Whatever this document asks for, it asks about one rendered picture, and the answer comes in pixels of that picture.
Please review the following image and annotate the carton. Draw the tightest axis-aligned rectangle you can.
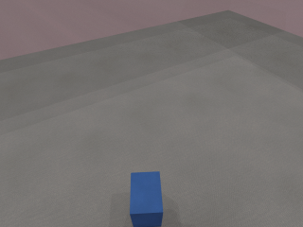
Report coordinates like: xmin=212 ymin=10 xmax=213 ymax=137
xmin=130 ymin=171 xmax=164 ymax=227

